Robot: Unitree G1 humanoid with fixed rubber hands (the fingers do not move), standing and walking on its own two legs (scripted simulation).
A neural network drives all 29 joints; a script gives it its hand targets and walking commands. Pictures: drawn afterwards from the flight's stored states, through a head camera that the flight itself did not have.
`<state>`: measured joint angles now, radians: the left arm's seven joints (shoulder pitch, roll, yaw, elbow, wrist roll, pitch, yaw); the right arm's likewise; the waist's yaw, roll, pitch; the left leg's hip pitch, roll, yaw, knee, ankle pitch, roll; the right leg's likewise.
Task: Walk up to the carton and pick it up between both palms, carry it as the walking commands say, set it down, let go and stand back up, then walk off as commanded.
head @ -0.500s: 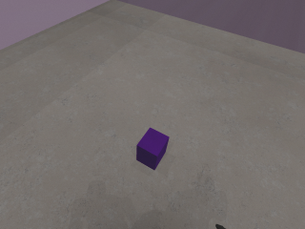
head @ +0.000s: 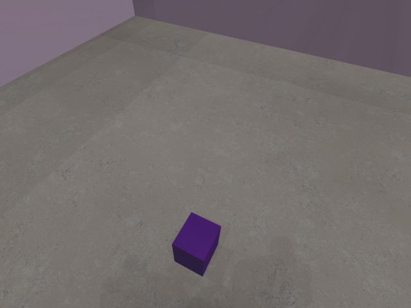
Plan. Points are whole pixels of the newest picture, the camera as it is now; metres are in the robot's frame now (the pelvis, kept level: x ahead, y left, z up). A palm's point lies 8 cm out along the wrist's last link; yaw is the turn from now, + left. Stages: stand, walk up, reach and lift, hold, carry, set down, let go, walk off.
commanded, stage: walk up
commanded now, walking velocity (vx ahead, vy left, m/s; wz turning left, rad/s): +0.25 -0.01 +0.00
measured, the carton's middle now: (197, 244) +0.52 +0.00 -0.66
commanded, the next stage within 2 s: none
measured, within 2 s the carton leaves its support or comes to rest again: neither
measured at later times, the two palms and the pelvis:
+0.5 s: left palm out of the picture +0.13 +0.21 -0.13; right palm out of the picture +0.13 -0.23 -0.13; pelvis +0.11 -0.01 +0.02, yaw +0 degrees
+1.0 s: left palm out of the picture +0.11 +0.20 -0.14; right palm out of the picture +0.13 -0.22 -0.15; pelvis +0.15 +0.00 +0.01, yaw -2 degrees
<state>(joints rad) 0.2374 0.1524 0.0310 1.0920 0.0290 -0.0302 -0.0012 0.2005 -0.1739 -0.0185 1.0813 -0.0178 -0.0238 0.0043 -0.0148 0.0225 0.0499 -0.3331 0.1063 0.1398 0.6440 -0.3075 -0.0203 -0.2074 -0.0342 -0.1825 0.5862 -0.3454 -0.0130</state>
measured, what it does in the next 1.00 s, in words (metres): walks ahead: right foot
